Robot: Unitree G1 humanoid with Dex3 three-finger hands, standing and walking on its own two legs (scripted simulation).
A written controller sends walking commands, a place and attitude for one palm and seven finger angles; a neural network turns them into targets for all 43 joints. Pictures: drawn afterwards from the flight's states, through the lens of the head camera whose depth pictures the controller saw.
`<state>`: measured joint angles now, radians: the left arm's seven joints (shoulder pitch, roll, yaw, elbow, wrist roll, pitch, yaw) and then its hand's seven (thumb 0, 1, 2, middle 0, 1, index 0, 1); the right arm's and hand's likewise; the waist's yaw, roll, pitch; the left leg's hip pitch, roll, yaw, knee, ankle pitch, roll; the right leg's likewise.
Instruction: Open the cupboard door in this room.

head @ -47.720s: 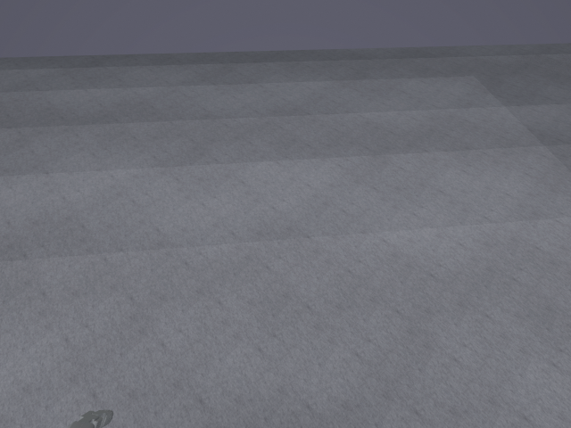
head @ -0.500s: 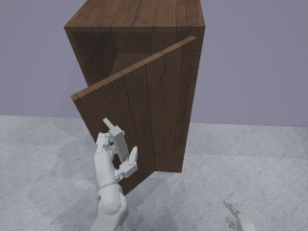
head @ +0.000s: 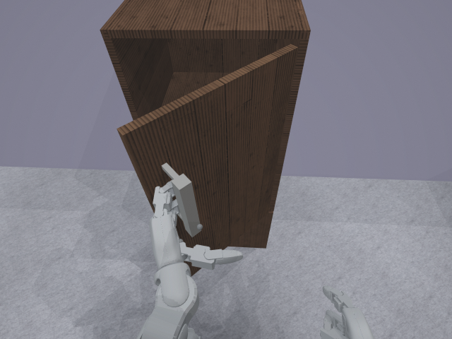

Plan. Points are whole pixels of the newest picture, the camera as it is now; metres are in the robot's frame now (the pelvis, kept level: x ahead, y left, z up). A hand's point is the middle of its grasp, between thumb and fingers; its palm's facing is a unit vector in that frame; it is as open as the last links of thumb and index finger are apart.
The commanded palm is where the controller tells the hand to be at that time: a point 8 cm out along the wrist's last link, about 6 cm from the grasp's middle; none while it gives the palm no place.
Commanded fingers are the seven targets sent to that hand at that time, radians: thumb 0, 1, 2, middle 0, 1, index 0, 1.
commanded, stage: open thumb and fingers to let go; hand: left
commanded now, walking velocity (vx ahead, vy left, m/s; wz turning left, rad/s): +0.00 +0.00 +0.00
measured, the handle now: (181, 201) +0.35 +0.10 +0.06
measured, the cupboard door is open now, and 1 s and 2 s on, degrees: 44 46 46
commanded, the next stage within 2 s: slide the hand sideways off the handle in 0.06 s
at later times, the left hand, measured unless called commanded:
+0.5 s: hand (196, 246) +0.26 +0.06 +0.06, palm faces -0.11 -0.99 +0.04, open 16.4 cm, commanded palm +0.24 +0.11 +0.06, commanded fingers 0.00 -0.50 0.30 -0.15 -0.30 -0.15 -0.30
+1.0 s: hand (167, 271) +0.22 +0.10 +0.06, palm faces -0.07 -1.00 +0.00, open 16.3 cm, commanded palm +0.19 +0.16 +0.06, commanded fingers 0.00 -0.50 0.30 -0.15 -0.30 -0.15 -0.30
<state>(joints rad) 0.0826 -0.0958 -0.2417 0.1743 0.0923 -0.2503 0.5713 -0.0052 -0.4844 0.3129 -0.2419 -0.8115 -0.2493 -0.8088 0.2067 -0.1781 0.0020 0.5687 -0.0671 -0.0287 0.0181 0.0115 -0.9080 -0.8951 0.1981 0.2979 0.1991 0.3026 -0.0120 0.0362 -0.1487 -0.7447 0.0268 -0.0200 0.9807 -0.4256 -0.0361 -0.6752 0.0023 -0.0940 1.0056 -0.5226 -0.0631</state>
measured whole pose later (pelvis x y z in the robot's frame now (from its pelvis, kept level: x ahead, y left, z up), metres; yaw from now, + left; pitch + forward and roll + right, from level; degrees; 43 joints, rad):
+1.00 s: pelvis +0.00 +0.03 -0.01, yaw -1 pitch +12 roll -1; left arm 0.45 0.08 -0.22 -0.20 -0.03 -0.30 0.05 -0.01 -0.50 0.30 -0.15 -0.30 -0.15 -0.30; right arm 0.25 -0.21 0.03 0.40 -0.01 -0.03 0.01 0.01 -0.91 -0.89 0.20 0.30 0.20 0.30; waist 0.00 0.04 -0.13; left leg -0.80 0.02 0.00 1.08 -0.48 0.00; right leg -0.72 -0.01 -0.07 1.07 -0.56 -0.03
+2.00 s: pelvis +0.01 +0.03 +0.01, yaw -1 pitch +7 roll -2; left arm 0.62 0.26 0.09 -0.42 -0.23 -0.17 -0.16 -0.01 -0.46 0.32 -0.15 -0.30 -0.16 -0.30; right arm 0.28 -0.23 0.03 0.44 0.05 -0.11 -0.07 0.01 -0.91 -0.90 0.20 0.30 0.20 0.30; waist 0.03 0.05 -0.13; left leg -0.63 0.03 -0.01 0.96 -0.45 0.01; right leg -0.53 0.01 -0.08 0.91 -0.50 -0.02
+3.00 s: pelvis +0.03 +0.03 +0.07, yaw -3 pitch -4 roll +0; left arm 0.48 0.34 0.32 -0.40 -0.06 -0.06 0.11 0.02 0.87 0.90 -0.21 -0.30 -0.21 -0.30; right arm 0.20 -0.23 0.02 0.64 0.00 -0.10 -0.08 0.01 -0.91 -0.89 0.20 0.30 0.20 0.30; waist 0.07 0.05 0.02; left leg -0.11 0.02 0.05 0.42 -0.23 0.01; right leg -0.03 0.01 -0.02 0.37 -0.26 -0.01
